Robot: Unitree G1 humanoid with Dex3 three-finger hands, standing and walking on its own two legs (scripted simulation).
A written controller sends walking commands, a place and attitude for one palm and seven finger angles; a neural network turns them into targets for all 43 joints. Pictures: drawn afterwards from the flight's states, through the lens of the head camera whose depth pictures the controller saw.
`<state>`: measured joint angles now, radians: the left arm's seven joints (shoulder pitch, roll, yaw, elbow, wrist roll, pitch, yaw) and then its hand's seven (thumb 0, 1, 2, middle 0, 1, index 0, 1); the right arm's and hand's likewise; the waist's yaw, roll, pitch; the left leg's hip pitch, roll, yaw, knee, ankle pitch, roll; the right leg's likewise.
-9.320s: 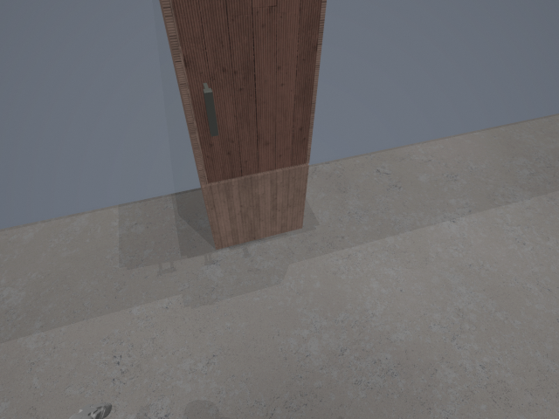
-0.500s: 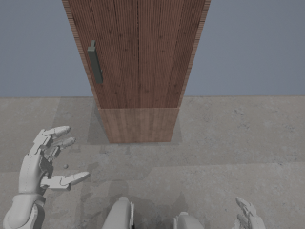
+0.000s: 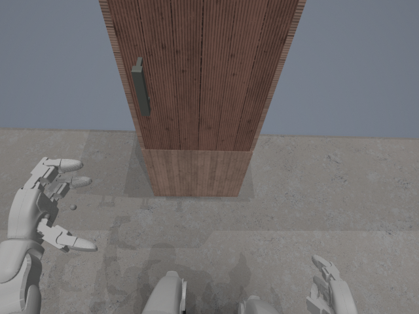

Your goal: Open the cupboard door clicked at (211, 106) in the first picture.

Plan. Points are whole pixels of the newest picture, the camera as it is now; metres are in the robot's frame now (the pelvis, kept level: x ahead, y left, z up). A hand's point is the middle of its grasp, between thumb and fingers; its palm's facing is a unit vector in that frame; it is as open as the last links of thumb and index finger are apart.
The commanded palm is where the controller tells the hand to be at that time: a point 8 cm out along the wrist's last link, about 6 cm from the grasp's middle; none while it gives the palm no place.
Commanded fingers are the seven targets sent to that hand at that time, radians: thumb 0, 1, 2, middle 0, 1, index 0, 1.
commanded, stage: raise the hand with hooked fingers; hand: left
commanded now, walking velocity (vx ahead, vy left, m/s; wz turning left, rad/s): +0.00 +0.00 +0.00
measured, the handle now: (143, 87) +0.60 +0.22 +0.04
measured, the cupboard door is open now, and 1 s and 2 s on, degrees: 0 0 0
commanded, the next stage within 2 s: move the hooked fingers beside the handle in 0.62 s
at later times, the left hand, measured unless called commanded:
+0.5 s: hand (79, 197) +0.29 +0.26 +0.05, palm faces +0.09 -0.99 -0.03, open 14.0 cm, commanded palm +0.27 +0.31 +0.05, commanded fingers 0.00 -0.50 0.30 -0.30 -1.20 -0.30 -1.20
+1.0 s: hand (84, 180) +0.33 +0.26 +0.05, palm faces +0.09 -1.00 -0.02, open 14.0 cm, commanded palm +0.31 +0.31 +0.05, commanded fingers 0.00 -0.50 0.30 -0.30 -1.20 -0.30 -1.20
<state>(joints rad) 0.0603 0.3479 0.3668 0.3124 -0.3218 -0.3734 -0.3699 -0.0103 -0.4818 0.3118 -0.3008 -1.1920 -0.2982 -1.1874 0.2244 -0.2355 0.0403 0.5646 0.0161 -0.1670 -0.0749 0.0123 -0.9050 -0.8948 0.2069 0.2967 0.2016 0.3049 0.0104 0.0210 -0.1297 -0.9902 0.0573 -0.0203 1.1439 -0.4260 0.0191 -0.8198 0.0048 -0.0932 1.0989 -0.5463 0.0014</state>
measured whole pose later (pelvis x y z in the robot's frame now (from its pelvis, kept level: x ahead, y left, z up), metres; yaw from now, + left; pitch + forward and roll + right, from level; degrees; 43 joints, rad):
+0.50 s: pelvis +0.00 -0.01 +0.00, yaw -1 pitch +16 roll -3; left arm 0.00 0.37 0.42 0.41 -0.34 -0.40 -0.42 -0.01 -0.50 0.30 -0.30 -1.20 -0.30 -1.20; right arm 0.27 -0.26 0.02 0.58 0.02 -0.15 -0.07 0.01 -0.91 -0.90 0.20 0.30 0.20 0.30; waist -0.01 0.02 -0.13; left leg -0.99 0.07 -0.01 1.14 -0.43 0.01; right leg -0.83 0.02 -0.08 1.11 -0.55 -0.01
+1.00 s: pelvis +0.00 -0.01 -0.01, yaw -1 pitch +17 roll -4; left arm -0.18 0.40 0.43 0.56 -0.31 -0.38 -0.44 -0.01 -0.50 0.30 -0.30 -1.20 -0.30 -1.20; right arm 0.24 -0.26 0.04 0.59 0.02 -0.15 -0.09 0.01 -0.91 -0.89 0.21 0.30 0.20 0.30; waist 0.00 0.02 -0.13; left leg -1.03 0.07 -0.02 1.17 -0.43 0.00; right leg -0.87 0.02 -0.09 1.14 -0.56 -0.01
